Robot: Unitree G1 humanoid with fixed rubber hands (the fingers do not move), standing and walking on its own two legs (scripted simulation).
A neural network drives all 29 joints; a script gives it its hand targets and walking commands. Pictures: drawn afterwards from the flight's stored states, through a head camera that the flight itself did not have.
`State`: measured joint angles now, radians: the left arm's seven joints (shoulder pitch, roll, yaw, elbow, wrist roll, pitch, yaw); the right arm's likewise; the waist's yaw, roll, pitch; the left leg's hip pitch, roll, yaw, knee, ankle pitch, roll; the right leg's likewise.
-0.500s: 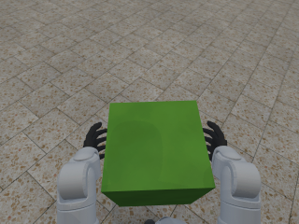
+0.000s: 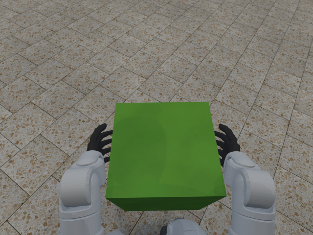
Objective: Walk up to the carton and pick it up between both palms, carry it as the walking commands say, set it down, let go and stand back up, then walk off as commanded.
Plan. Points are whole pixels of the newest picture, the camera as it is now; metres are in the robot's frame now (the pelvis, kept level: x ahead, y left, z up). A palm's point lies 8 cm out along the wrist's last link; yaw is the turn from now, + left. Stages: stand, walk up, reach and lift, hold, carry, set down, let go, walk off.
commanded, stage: carry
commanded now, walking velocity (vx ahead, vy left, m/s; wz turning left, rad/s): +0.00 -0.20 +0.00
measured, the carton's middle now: (162, 162) +0.28 -0.02 +0.00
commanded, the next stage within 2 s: none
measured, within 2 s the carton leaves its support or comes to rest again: neither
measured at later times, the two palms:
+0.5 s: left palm (166, 196) +0.19 -0.01 +0.07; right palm (308, 183) +0.20 -0.31 +0.08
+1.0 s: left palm (269, 223) +0.13 -0.21 +0.06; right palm out of the picture +0.12 -0.51 +0.07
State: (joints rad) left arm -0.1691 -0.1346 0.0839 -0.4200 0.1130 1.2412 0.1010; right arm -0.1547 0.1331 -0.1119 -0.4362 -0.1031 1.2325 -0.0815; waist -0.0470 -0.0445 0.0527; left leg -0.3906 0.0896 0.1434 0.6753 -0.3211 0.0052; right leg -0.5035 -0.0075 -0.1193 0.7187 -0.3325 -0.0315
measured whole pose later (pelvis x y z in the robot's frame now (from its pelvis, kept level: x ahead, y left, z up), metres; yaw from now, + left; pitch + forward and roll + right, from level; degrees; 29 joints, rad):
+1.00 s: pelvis -0.14 -0.34 +0.00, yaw +2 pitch +3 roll -2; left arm -0.18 -0.14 0.07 -0.36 0.12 1.25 0.10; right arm -0.15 0.13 -0.14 -0.42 -0.11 1.25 -0.08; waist -0.06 0.01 0.04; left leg -0.41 0.06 0.13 0.71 -0.40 -0.01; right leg -0.46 -0.01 -0.11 0.62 -0.21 -0.03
